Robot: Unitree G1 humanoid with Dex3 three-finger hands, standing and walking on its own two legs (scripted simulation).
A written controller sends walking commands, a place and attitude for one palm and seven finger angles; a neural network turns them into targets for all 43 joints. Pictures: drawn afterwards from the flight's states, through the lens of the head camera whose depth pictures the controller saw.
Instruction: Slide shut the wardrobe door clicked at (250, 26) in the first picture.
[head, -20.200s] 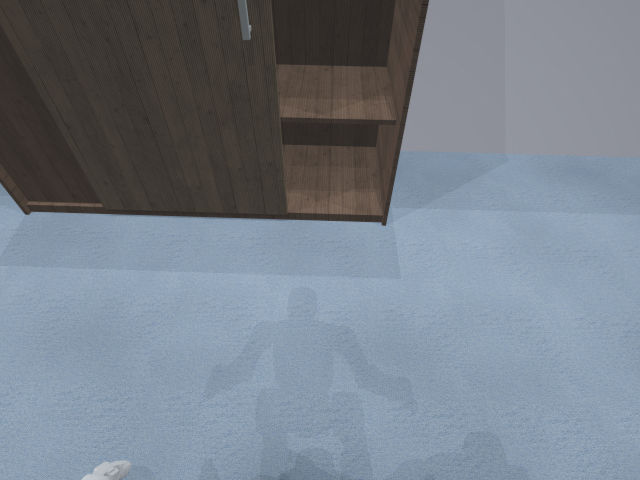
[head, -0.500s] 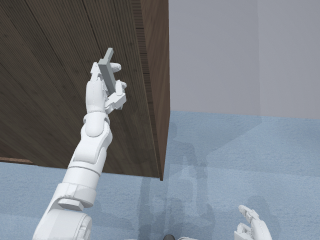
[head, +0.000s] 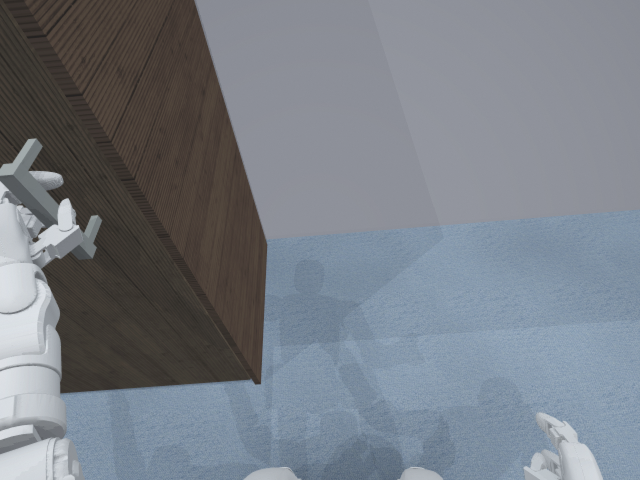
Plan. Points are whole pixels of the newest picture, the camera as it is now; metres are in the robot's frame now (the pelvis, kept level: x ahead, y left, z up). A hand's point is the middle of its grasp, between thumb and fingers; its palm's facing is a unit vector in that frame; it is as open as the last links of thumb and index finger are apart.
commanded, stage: stop walking and hold the door there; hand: left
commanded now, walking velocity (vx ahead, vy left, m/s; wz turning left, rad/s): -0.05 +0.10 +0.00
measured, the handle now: (59, 203) +0.42 +0.35 +0.13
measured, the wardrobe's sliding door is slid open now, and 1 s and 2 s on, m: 0.00 0.00 0.00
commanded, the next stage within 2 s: none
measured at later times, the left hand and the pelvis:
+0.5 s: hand (68, 227) +0.37 +0.31 +0.13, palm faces +0.53 -0.79 -0.30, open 6.0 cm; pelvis +0.01 -0.01 +0.01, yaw -5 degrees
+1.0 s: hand (70, 231) +0.37 +0.32 +0.12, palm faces +0.44 -0.85 -0.30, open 5.6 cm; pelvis +0.00 +0.03 +0.01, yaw -3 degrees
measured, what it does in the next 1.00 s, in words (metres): steps on the spot: left foot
